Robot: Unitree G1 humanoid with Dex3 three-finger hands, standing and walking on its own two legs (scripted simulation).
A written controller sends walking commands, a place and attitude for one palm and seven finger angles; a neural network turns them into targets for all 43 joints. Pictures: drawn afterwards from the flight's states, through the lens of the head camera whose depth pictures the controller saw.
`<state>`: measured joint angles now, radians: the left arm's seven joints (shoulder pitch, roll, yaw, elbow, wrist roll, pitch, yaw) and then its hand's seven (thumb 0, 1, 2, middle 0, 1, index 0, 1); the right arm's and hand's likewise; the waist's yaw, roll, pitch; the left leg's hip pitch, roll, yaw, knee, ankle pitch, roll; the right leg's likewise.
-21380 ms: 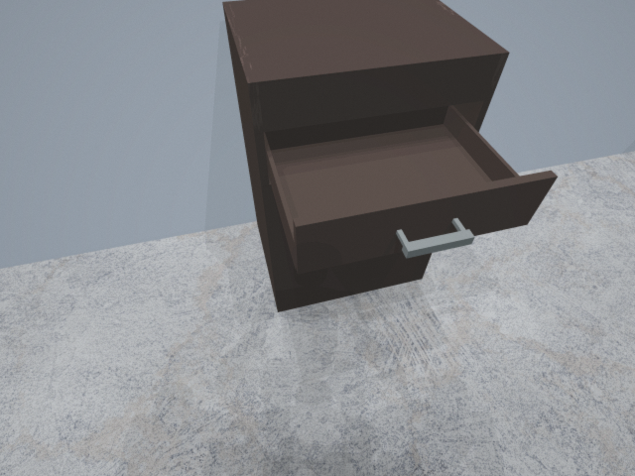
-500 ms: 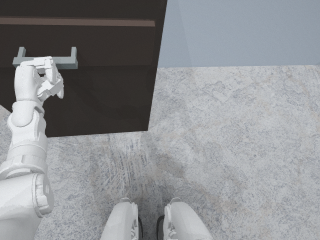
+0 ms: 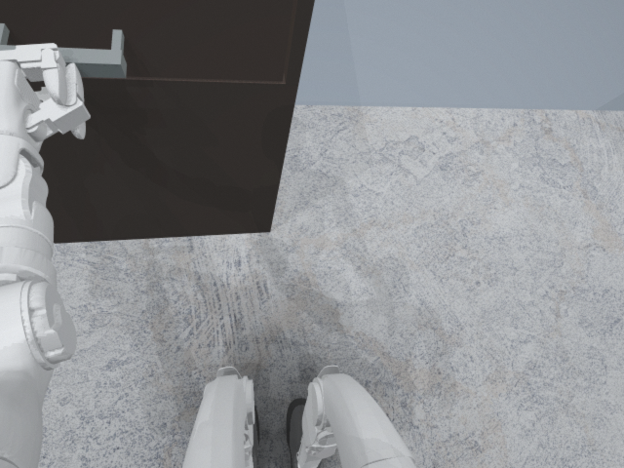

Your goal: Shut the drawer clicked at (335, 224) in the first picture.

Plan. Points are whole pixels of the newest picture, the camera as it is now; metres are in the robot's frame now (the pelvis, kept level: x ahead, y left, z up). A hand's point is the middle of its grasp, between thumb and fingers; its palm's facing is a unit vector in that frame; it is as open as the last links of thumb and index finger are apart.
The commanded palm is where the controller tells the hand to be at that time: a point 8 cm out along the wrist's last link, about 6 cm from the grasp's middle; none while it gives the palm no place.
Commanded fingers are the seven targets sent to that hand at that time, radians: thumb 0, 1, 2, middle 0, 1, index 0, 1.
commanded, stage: pull the fist back off the drawer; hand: left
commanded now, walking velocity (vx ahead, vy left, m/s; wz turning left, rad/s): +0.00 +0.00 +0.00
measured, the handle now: (59, 48) +0.59 +0.27 +0.05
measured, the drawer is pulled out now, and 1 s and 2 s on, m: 0.00 0.00 0.00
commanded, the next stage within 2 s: draw the hand back to the body in 0.80 s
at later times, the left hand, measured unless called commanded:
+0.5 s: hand (75, 100) +0.52 +0.24 +0.05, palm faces +0.08 -1.00 -0.03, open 3.0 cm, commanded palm +0.50 +0.25 +0.05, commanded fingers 0.00 0.90 0.90 -1.40 -1.60 -1.40 -1.60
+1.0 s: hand (68, 123) +0.49 +0.24 +0.06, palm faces +0.06 -1.00 -0.03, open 3.3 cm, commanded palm +0.44 +0.27 +0.08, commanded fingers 0.00 0.90 0.90 -1.40 -1.60 -1.40 -1.60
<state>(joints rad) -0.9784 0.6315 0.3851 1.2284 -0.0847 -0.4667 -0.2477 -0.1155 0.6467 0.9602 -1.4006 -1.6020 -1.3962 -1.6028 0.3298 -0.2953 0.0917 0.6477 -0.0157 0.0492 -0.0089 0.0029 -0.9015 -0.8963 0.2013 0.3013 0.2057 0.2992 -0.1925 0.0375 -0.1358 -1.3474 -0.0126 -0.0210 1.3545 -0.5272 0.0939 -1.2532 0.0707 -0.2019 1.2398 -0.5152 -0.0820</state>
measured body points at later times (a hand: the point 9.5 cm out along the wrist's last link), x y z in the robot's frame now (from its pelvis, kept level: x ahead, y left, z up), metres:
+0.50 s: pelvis -0.01 +0.00 +0.00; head +0.16 +0.06 +0.41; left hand +0.51 +0.29 +0.06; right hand -0.01 -0.26 -0.09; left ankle +0.04 +0.06 -0.60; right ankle +0.03 -0.08 -0.60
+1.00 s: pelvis +0.04 +0.02 +0.03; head +0.19 +0.06 +0.46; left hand +0.48 +0.29 +0.06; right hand +0.11 -0.24 -0.08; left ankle +0.04 +0.06 -0.60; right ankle +0.03 -0.08 -0.60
